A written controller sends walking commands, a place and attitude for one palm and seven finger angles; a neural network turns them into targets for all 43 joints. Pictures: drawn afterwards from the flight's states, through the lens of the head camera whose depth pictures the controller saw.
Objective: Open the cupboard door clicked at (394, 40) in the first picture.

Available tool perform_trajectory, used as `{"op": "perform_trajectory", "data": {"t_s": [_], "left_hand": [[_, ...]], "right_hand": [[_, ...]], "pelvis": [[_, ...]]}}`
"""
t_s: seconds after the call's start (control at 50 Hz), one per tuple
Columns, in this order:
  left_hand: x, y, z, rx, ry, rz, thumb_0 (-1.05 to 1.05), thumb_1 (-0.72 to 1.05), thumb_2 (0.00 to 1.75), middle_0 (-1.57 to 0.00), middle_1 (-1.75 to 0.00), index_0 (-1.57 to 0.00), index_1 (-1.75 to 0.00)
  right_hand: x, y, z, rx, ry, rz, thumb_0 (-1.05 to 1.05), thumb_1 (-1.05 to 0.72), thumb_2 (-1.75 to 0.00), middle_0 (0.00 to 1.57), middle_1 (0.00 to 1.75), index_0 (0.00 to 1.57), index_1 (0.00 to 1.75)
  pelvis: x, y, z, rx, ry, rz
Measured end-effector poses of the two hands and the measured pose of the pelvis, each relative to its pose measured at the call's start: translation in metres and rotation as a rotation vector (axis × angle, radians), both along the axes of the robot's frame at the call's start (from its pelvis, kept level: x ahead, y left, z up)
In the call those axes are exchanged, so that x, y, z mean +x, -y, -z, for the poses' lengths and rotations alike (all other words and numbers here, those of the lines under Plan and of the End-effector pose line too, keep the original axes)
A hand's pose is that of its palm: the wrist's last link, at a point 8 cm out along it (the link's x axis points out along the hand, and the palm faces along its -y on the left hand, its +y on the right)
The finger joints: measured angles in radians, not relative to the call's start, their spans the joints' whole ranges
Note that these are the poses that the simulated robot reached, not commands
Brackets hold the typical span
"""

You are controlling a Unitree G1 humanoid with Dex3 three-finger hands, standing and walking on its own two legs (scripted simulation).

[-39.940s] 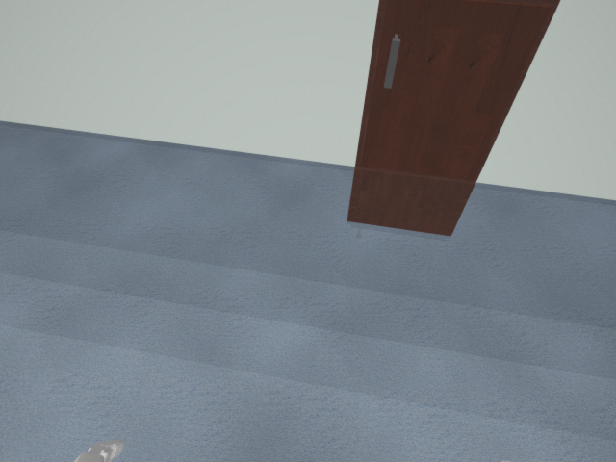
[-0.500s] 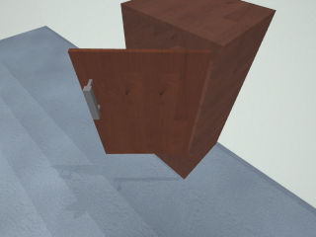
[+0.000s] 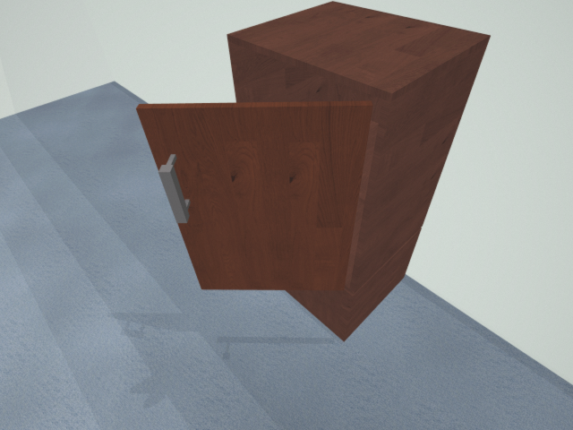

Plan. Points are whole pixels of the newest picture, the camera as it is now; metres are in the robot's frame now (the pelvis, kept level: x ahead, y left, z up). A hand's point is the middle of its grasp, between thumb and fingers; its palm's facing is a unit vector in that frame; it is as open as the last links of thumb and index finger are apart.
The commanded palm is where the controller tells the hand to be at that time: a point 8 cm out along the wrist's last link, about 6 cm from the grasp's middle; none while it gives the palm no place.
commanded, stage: come to a stop and stand still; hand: left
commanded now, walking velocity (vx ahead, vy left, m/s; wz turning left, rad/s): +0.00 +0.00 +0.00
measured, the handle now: (177, 189) +0.57 +0.27 +0.01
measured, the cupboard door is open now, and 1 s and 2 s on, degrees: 44 44 44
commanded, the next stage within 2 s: look again from close up in 0.48 s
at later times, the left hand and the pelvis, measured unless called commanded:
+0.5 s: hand out of the picture +0.05 +0.23 -0.14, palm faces +0.04 -0.95 -0.31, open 7.4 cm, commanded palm none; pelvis -0.03 +0.00 +0.01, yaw +2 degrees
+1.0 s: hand out of the picture -0.01 +0.22 -0.16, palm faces +0.05 -0.97 -0.23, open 7.4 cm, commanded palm none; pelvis +0.00 +0.03 +0.02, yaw +1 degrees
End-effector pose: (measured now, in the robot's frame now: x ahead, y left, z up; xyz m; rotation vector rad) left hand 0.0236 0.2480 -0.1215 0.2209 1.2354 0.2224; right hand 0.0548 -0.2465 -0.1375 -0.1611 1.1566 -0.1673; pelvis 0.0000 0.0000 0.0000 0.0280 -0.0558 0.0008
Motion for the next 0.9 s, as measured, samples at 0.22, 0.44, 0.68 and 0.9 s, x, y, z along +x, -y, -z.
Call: {"op": "perform_trajectory", "data": {"t_s": [0.22, 0.44, 0.68, 0.9], "left_hand": [[-0.006, -0.014, -0.01, 0.018, 0.024, -0.016, 0.01, 0.9, 0.89, -0.2, -0.3, -0.2, -0.3], [0.014, -0.029, -0.018, 0.039, 0.071, 0.023, 0.0, 0.9, 0.9, -0.2, -0.3, -0.2, -0.3], [0.001, -0.022, -0.005, -0.026, 0.028, 0.025, 0.0, 0.9, 0.9, -0.2, -0.3, -0.2, -0.3], [-0.035, -0.02, 0.005, -0.059, -0.091, -0.019, 0.0, 0.9, 0.89, -0.2, -0.3, -0.2, -0.3]], "right_hand": [[-0.032, 0.04, -0.022, -0.084, -0.065, -0.03, 0.0, -0.91, -0.89, 0.2, 0.3, 0.2, 0.3], [-0.084, 0.039, -0.02, -0.087, -0.18, 0.01, 0.0, -0.91, -0.89, 0.2, 0.3, 0.2, 0.3], [-0.105, -0.001, -0.015, -0.035, -0.238, 0.025, 0.0, -0.91, -0.89, 0.2, 0.3, 0.2, 0.3], [-0.071, -0.028, -0.013, -0.007, -0.196, 0.009, 0.0, -0.91, -0.89, 0.2, 0.3, 0.2, 0.3]], "pelvis": [[-0.02, 0.01, -0.01, -0.008, -0.009, -0.028], [-0.027, 0.005, -0.013, -0.015, -0.005, -0.031], [-0.029, -0.011, -0.015, -0.018, -0.002, -0.022], [-0.016, -0.024, -0.015, -0.014, -0.004, -0.014]]}}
